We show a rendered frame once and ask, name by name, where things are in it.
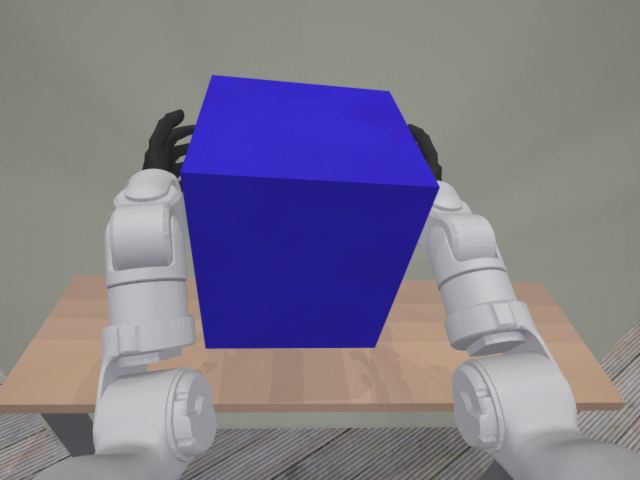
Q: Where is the robot left hand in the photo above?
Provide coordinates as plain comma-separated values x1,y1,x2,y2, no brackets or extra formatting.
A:
142,109,196,192

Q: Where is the right robot upper arm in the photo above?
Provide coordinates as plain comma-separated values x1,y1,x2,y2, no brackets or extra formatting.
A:
452,351,640,480

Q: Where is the robot right hand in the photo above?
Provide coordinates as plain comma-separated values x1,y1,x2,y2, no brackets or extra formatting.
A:
407,124,442,181

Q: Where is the robot right forearm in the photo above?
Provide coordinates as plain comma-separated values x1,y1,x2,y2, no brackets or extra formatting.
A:
417,180,578,423

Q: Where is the robot left forearm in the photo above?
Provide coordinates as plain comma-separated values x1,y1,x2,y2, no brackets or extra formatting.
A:
93,169,196,451

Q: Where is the left robot upper arm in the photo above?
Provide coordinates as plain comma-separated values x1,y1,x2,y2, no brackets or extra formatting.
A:
32,367,217,480

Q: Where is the table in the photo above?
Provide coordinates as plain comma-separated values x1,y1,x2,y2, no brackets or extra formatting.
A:
0,275,626,480

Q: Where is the carton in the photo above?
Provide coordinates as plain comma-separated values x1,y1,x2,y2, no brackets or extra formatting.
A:
180,75,440,349

